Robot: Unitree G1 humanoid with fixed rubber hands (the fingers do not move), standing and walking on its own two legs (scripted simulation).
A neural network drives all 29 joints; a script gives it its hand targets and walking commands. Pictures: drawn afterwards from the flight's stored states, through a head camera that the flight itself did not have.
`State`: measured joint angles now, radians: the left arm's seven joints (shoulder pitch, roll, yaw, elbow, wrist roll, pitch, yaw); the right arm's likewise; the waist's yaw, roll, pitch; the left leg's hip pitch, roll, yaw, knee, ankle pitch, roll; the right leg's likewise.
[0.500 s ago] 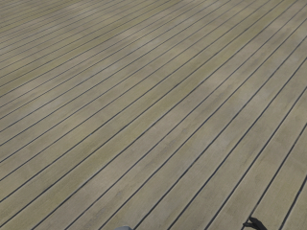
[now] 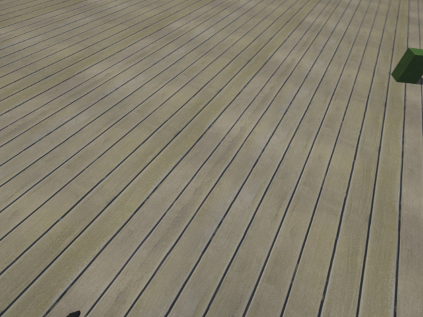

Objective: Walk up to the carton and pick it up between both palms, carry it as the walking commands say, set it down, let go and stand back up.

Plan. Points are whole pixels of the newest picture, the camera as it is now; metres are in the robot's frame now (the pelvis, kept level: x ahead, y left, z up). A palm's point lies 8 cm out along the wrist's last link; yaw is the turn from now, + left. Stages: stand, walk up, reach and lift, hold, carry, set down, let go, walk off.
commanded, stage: walk up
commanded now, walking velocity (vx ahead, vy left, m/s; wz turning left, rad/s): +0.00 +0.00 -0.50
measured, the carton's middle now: (412, 66) +2.35 -2.02 -0.64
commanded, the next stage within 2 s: none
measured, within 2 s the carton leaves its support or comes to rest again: neither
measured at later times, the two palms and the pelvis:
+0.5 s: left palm out of the picture +0.11 +0.17 -0.11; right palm out of the picture +0.12 -0.39 -0.10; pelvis +0.05 -0.10 +0.00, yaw -16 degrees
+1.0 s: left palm (214, 185) +0.50 -0.02 -0.12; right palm out of the picture +0.10 -0.40 -0.11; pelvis +0.27 -0.18 +0.00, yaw -30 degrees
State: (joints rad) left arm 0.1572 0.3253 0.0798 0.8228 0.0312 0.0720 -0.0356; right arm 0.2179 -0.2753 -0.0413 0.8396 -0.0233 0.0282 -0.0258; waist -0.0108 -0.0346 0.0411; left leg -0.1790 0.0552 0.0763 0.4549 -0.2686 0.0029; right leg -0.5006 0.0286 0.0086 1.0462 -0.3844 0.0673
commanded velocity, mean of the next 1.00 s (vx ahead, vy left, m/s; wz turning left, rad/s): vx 0.38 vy -0.08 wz -0.47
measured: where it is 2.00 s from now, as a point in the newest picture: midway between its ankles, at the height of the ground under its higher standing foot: (301, 236)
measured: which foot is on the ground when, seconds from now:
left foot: down 0.00-0.26, up 0.28-0.68, down 0.70-1.00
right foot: up 0.00-0.24, down 0.26-0.72, up 0.74-1.00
